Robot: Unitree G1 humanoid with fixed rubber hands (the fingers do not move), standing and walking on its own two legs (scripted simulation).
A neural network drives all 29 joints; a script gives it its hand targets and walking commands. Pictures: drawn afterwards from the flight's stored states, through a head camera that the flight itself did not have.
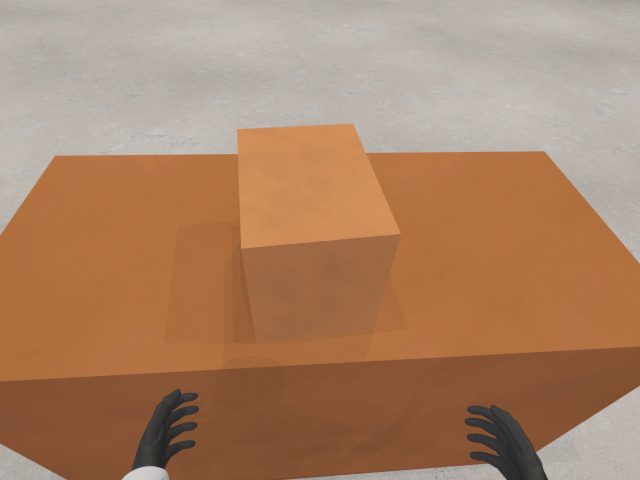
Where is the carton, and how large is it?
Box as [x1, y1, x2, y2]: [237, 124, 400, 342]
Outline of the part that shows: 353,124 237,129 241,250 256,342 374,328 400,233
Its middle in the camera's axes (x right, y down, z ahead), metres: -0.02 -0.02 +0.62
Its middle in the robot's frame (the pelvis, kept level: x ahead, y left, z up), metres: +0.49 +0.04 +0.04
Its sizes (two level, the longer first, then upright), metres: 0.261 0.191 0.219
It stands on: a pedestal, 0.71 m high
